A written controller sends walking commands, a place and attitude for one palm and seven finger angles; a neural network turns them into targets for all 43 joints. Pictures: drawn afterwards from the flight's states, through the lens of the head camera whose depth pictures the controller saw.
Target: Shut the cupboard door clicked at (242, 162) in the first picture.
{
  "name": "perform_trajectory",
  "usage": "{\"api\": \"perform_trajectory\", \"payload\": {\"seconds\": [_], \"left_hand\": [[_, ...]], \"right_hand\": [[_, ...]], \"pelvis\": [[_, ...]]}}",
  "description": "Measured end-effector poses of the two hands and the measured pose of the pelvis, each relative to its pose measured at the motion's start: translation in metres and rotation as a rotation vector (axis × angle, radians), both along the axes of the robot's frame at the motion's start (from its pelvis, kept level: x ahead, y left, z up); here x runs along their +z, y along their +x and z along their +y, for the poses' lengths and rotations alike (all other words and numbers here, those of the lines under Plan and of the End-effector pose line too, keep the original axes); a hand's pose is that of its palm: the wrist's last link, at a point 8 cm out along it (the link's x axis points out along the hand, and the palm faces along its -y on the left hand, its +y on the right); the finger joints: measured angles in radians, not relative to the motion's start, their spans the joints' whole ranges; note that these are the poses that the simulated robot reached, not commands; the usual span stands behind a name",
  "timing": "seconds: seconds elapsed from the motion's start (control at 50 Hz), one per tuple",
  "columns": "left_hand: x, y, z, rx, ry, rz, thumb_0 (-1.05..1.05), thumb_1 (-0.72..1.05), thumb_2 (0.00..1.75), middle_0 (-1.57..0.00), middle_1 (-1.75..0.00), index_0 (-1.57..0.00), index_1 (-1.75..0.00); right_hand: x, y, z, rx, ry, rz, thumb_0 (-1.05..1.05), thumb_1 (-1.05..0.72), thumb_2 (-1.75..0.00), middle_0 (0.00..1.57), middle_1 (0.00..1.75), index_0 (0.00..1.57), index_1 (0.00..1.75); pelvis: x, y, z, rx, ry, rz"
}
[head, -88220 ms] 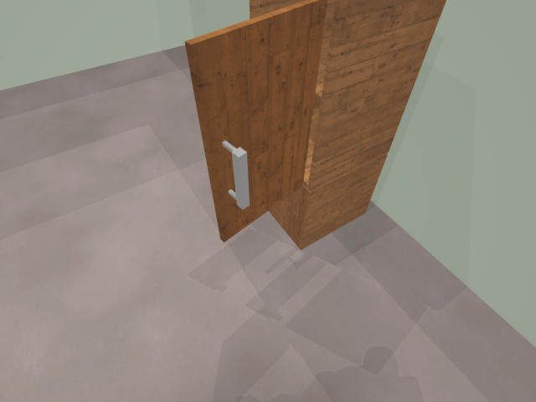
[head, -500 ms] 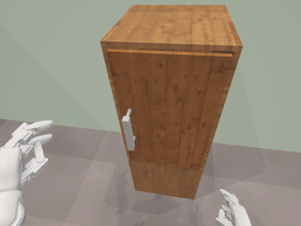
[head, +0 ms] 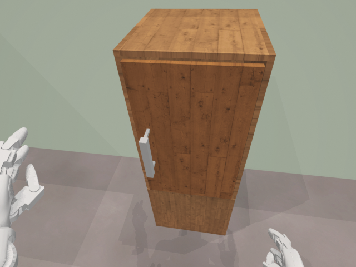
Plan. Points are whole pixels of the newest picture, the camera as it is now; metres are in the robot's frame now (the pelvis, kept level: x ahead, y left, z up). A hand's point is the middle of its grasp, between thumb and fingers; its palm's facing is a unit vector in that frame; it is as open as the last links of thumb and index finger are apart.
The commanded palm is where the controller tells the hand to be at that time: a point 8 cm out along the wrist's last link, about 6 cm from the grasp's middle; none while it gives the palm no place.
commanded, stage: step back with the hand held close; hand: left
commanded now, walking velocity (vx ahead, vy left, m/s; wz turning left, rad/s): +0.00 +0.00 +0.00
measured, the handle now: (149, 153) +0.48 +0.17 -0.07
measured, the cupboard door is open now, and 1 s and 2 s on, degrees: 0 0 0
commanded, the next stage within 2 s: stop stepping back and stand still in 1.60 s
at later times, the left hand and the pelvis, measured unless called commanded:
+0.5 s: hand (23, 196) +0.18 +0.29 +0.16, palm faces +0.40 -0.77 -0.50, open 7.4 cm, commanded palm +0.11 +0.32 +0.17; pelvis -0.04 +0.03 +0.00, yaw -1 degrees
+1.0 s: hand out of the picture +0.10 +0.29 +0.16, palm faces +0.47 -0.76 -0.45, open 7.5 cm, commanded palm +0.03 +0.33 +0.17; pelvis -0.10 +0.02 -0.02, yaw +1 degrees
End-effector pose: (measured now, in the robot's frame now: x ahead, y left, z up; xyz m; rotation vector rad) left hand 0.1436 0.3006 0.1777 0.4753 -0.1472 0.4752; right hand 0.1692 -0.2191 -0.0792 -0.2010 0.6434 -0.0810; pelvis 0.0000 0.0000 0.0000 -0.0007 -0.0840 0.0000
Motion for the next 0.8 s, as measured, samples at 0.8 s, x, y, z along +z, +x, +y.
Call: {"api": "perform_trajectory", "payload": {"seconds": [0.8], "left_hand": [[-0.005, -0.071, 0.03, -0.032, 0.119, -0.111, 0.02, 0.89, 0.89, -0.21, -0.3, -0.21, -0.3]], "right_hand": [[-0.008, -0.101, 0.007, -0.077, -0.068, 0.084, 0.01, -0.91, -0.9, 0.2, 0.3, 0.21, 0.3]], "pelvis": [[-0.018, -0.08, 0.025, 0.0, -0.018, 0.068]]}}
